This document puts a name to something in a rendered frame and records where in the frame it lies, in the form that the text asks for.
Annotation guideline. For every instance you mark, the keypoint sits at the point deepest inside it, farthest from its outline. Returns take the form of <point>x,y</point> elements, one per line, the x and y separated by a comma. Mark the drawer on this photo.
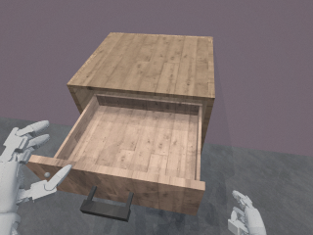
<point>122,144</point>

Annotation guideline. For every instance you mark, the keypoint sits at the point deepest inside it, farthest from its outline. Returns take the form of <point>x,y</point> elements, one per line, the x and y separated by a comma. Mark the left robot forearm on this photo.
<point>9,222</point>

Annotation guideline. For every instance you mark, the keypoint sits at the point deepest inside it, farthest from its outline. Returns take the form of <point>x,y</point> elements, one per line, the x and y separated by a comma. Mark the right robot hand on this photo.
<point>248,221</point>

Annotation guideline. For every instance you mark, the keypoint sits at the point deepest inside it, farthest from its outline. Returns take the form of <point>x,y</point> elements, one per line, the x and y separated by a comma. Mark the left robot hand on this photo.
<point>18,148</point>

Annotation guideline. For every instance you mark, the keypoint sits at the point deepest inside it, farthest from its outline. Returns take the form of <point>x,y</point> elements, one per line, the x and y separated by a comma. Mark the cabinet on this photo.
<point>178,68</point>

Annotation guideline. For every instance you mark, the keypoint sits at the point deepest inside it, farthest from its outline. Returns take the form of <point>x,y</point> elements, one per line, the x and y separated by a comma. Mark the handle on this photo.
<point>106,210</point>

